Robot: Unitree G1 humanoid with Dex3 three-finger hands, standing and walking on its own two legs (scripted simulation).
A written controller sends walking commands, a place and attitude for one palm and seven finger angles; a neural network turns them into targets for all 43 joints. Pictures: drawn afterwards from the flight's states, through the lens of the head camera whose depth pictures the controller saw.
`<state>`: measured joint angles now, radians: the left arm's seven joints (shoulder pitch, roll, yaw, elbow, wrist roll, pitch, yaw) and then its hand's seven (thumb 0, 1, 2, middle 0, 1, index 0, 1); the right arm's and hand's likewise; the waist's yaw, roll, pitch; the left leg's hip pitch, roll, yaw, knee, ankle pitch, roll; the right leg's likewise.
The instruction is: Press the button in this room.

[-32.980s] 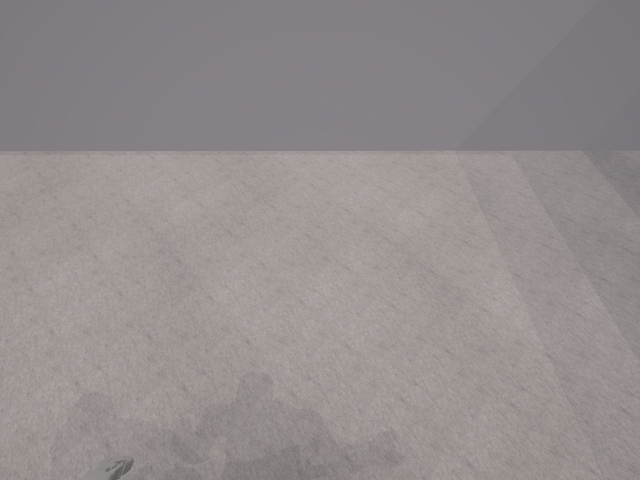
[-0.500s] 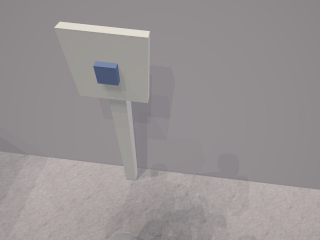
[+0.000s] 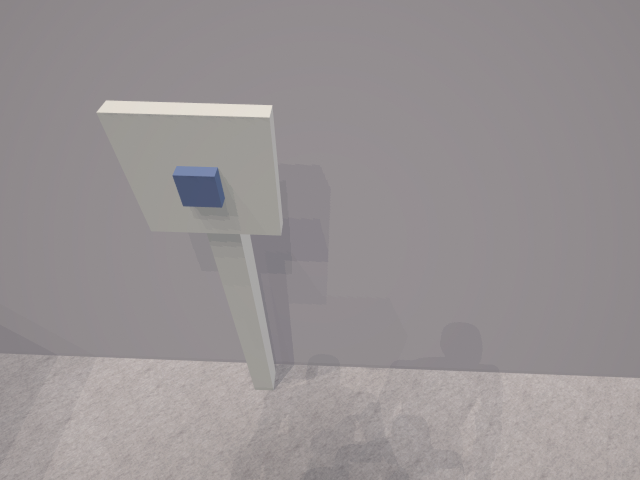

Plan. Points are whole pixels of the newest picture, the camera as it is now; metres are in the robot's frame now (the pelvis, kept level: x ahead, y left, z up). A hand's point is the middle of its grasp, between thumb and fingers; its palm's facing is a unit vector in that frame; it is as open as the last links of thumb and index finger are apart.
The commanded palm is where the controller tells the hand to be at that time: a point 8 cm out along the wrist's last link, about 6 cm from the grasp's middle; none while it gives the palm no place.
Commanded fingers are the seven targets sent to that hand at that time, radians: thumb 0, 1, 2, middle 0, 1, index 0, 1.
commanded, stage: come to a stop and stand still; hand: left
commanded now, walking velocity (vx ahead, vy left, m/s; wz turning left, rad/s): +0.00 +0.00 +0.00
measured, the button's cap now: (200, 185) +0.48 +0.20 +0.11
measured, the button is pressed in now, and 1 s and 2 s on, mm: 0 0 0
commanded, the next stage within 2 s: look again from close up in 0.84 s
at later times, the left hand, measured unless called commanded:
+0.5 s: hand out of the picture +0.02 +0.19 -0.17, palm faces +0.01 -0.98 -0.19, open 7.4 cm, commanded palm none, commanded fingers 0.00 0.90 0.90 -0.20 -0.30 -0.20 -0.30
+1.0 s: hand out of the picture +0.02 +0.18 -0.18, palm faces +0.01 -0.99 -0.17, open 7.4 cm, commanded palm none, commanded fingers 0.00 0.90 0.90 -0.20 -0.30 -0.20 -0.30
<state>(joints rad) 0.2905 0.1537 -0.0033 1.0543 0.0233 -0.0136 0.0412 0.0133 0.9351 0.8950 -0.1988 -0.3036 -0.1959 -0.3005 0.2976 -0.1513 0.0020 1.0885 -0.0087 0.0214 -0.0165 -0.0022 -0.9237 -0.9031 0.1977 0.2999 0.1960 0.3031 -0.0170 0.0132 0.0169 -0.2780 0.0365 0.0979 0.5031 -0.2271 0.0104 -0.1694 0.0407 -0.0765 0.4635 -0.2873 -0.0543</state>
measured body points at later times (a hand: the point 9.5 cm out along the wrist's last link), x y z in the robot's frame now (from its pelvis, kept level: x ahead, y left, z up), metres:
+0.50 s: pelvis +0.03 +0.03 +0.00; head +0.04 +0.02 +0.45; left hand +0.03 +0.24 -0.16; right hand +0.02 -0.19 -0.16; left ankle +0.03 +0.11 -0.74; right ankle -0.02 -0.08 -0.74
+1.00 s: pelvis +0.04 +0.02 +0.00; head +0.05 +0.03 +0.45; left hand +0.02 +0.23 -0.16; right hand +0.04 -0.20 -0.16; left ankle +0.03 +0.11 -0.74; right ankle -0.02 -0.08 -0.74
